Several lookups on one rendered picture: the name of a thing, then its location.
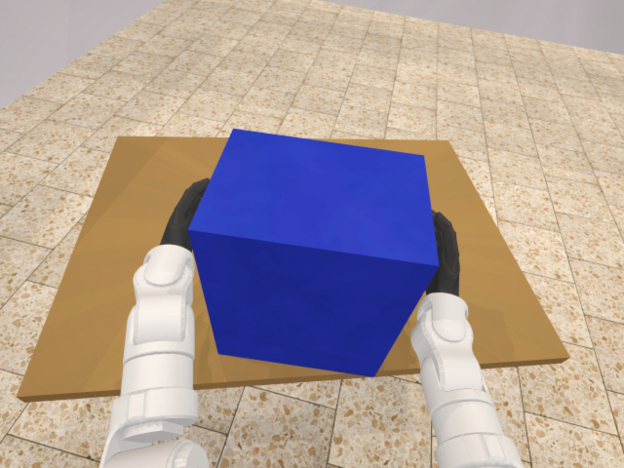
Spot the carton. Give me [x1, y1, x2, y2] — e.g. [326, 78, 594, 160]
[188, 129, 440, 377]

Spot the robot right forearm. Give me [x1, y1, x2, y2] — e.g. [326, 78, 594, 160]
[410, 292, 525, 468]

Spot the robot left hand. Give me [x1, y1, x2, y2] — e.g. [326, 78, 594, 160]
[160, 178, 210, 252]

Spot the left robot upper arm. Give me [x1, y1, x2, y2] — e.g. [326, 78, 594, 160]
[103, 439, 210, 468]

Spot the table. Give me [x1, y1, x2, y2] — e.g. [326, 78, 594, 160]
[17, 136, 570, 403]

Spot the robot right hand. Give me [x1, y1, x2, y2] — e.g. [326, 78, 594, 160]
[425, 210, 460, 297]

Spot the robot left forearm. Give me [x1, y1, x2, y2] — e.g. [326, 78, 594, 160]
[98, 245, 198, 468]

